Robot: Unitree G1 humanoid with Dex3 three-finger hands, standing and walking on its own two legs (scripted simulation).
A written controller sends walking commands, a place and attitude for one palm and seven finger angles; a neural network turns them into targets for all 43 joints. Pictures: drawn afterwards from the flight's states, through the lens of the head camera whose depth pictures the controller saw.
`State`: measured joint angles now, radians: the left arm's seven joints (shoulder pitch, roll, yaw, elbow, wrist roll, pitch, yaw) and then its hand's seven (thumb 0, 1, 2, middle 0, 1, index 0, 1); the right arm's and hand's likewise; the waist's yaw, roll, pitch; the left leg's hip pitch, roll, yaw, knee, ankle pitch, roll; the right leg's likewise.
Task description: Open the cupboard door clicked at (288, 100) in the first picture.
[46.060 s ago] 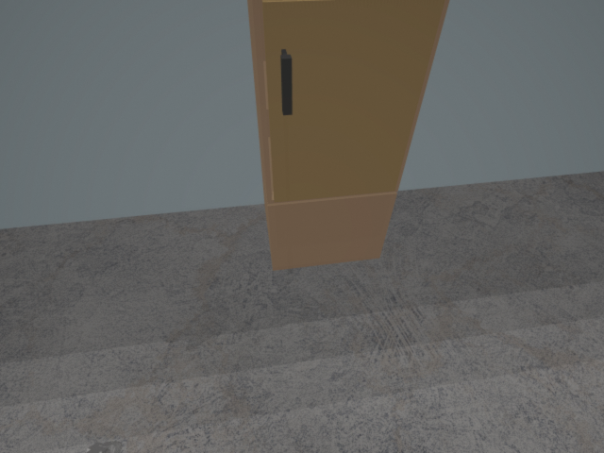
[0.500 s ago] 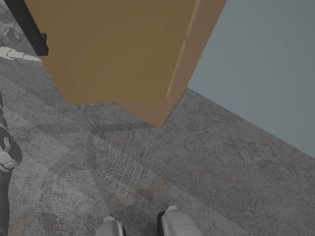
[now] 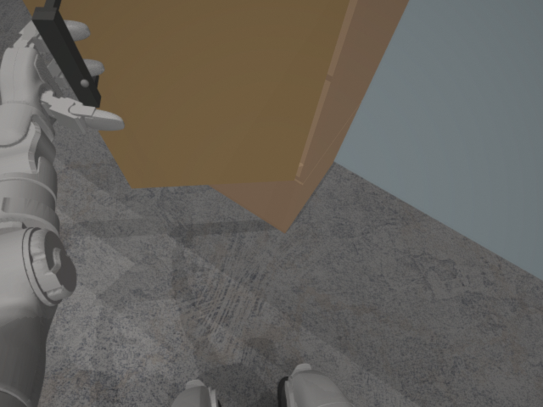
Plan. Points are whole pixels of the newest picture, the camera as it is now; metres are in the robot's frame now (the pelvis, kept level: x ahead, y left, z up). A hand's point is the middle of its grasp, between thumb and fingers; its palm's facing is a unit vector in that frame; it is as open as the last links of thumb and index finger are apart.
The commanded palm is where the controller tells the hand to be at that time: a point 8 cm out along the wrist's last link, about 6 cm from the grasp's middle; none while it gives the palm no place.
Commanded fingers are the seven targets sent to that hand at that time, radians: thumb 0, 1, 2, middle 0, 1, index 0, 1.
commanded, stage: slide the fingers in behind the handle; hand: left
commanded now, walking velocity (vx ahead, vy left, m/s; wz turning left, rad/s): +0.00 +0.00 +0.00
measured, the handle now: (74, 53) +0.60 +0.21 +0.11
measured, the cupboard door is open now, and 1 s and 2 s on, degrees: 39 40 54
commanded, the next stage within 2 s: close the thumb around the handle in 0.58 s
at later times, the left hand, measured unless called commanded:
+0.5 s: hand (85, 84) +0.54 +0.19 +0.12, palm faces +0.00 -1.00 -0.01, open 14.1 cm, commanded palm +0.52 +0.22 +0.11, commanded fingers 0.00 -0.50 0.30 -0.30 -1.20 -0.30 -1.20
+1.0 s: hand (84, 82) +0.54 +0.19 +0.12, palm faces -0.01 -1.00 -0.01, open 11.1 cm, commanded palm +0.52 +0.22 +0.11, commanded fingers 0.00 0.45 0.71 -0.37 -1.30 -0.37 -1.30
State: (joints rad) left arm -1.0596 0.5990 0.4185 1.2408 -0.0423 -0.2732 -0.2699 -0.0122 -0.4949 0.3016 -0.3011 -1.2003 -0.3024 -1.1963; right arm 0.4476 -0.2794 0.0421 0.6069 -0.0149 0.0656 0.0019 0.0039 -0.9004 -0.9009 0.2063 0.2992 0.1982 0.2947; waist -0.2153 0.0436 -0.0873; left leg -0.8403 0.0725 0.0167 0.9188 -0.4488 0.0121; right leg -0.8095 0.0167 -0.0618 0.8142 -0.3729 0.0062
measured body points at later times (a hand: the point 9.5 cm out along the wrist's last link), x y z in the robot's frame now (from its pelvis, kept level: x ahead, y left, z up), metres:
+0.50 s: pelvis +0.00 -0.01 +0.00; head +0.13 +0.01 +0.43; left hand +0.53 +0.24 +0.12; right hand -0.05 -0.27 -0.10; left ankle -0.02 +0.11 -0.69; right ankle +0.00 -0.13 -0.69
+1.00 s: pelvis +0.00 +0.01 +0.00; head +0.12 +0.02 +0.43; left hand +0.53 +0.24 +0.12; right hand -0.04 -0.25 -0.10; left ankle -0.02 +0.11 -0.69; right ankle +0.00 -0.13 -0.69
